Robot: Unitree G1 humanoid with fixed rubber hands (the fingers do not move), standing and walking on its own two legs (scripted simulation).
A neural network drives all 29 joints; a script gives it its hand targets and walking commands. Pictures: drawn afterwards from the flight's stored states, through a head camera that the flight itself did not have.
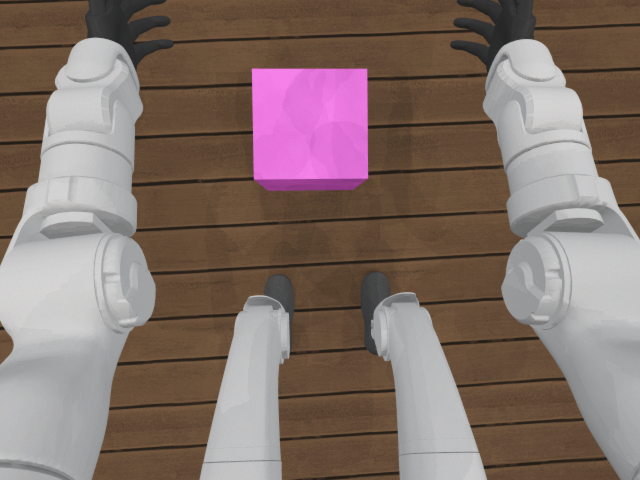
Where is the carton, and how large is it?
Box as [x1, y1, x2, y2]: [252, 69, 367, 190]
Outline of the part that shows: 252,69 254,179 268,190 352,189 367,178 366,69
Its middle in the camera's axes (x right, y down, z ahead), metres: -0.02 -0.21 +0.83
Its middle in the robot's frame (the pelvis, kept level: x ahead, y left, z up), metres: +0.54 +0.03 -0.53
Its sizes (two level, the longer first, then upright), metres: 0.210 0.200 0.250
